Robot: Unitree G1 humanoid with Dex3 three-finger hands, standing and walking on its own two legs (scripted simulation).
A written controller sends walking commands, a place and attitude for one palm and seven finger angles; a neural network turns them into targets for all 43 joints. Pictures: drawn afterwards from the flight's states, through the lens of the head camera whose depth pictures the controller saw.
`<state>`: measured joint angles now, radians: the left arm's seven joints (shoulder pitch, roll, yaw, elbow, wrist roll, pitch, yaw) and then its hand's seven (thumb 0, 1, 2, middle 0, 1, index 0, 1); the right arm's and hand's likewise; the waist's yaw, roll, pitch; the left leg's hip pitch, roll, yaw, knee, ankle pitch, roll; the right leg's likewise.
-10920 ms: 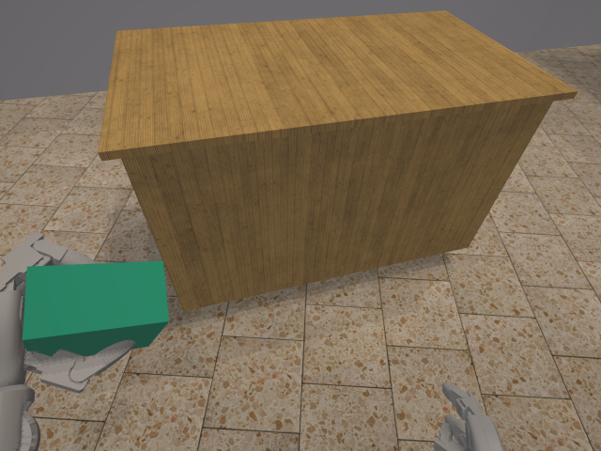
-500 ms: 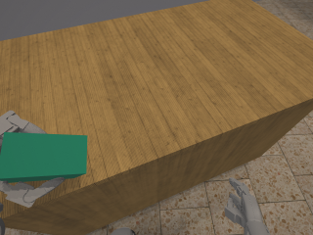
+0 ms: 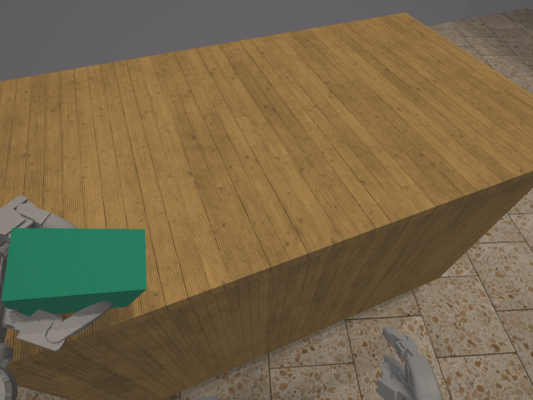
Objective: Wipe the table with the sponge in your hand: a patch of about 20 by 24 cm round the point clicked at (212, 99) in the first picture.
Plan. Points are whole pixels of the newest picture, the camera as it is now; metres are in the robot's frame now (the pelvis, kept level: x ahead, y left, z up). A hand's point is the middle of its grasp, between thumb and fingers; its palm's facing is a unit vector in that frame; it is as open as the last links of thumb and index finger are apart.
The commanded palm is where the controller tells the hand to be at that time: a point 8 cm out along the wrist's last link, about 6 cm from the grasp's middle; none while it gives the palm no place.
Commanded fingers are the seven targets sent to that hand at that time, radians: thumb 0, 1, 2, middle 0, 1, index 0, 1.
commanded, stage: shuffle to correct the standing spot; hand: left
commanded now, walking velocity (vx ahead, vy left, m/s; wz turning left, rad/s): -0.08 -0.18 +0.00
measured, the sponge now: (98, 273) +0.22 +0.20 +0.15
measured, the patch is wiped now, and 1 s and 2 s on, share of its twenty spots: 0.00 0.00 0.00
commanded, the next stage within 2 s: come to a stop and stand still in 1.08 s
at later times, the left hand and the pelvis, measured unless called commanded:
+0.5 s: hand (70, 262) +0.22 +0.22 +0.17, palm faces +0.30 -0.85 -0.44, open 10.2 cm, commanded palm +0.17 +0.28 +0.18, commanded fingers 0.00 0.10 1.30 -1.20 -1.60 -1.20 -1.60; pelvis +0.01 +0.00 +0.00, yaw +0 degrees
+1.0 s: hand (49, 275) +0.21 +0.24 +0.17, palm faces +0.34 -0.86 -0.38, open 10.2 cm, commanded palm +0.16 +0.29 +0.18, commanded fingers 0.00 0.10 1.30 -1.20 -1.60 -1.20 -1.60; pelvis +0.00 +0.01 +0.00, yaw +0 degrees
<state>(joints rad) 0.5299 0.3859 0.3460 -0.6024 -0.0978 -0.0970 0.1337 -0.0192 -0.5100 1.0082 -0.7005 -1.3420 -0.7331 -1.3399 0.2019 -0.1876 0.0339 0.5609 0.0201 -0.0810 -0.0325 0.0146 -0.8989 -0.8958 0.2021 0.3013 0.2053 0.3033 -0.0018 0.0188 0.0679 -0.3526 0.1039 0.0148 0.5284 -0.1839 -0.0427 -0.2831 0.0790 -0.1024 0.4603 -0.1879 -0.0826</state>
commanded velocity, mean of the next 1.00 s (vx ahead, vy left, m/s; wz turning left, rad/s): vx -0.21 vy -0.17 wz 0.00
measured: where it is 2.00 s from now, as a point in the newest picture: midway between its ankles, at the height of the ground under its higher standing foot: outside the picture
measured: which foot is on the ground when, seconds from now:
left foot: down 0.00-1.00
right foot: down 0.00-1.00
